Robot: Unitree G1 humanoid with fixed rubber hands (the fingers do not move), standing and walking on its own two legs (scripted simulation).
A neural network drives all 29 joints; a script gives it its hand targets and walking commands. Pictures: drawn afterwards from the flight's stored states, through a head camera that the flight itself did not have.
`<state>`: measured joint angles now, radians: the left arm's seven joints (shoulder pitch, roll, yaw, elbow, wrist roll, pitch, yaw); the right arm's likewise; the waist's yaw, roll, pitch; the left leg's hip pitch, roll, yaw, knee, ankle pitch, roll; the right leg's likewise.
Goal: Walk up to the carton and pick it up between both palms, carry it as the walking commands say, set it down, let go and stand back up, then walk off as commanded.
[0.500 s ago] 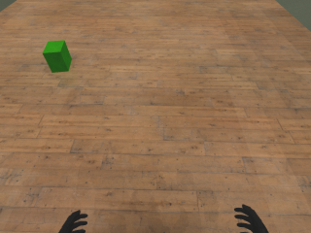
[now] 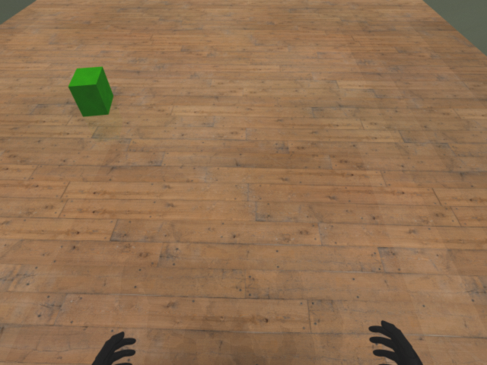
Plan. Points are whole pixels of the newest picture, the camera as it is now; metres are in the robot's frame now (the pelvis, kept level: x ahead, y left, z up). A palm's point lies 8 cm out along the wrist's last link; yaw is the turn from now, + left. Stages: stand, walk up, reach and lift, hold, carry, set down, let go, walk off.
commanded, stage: stand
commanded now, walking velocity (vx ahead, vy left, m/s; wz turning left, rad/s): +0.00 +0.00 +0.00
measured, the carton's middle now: (92, 91) +1.92 +1.01 -0.64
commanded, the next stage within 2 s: walk up in 0.66 s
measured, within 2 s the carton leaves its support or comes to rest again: neither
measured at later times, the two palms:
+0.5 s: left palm out of the picture +0.10 +0.24 -0.09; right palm out of the picture +0.11 -0.27 -0.09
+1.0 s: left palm out of the picture +0.06 +0.27 -0.10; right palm out of the picture +0.11 -0.24 -0.09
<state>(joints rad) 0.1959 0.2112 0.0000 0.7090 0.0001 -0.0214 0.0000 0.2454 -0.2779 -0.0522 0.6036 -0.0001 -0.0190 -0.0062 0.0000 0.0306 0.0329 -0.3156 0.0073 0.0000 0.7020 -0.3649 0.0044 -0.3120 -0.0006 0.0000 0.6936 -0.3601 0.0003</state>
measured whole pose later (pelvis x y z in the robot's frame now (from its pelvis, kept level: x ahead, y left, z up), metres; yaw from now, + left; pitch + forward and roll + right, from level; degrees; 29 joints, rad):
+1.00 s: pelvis -0.02 +0.02 +0.01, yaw +3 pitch -3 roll +1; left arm 0.24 0.22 0.00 0.81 0.00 0.01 0.01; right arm 0.26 -0.30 -0.06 0.64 0.00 0.06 0.08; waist 0.00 0.00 0.03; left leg -0.48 0.01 0.00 1.06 -0.37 0.00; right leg -0.28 -0.08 -0.01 0.66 -0.33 0.03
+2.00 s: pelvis +0.28 +0.21 +0.00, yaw +19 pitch +1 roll -1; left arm 0.11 0.27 0.00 0.84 0.00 -0.03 -0.04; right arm 0.55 -0.22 -0.03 0.74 0.00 -0.03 0.01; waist 0.00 -0.01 0.04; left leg -0.22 -0.01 -0.05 0.73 -0.50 0.01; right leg -0.43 -0.06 -0.07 0.64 -0.20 0.06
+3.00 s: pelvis +0.64 +0.43 +0.01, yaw +25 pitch +0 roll -1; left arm 0.32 0.26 0.00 0.85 0.00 -0.01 -0.05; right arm 0.13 -0.24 -0.02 0.75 0.00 -0.03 0.05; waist 0.00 0.03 0.02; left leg -0.45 0.05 -0.03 0.75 -0.38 -0.02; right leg -0.24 -0.07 -0.09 0.60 -0.36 0.04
